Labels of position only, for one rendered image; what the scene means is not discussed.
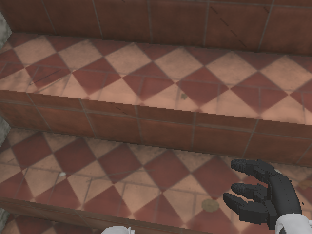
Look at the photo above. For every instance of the robot right forearm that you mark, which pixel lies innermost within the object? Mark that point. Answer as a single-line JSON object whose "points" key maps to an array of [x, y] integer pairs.
{"points": [[293, 224]]}

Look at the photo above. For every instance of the right robot hand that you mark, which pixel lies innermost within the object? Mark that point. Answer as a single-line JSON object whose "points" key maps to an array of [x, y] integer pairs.
{"points": [[270, 203]]}

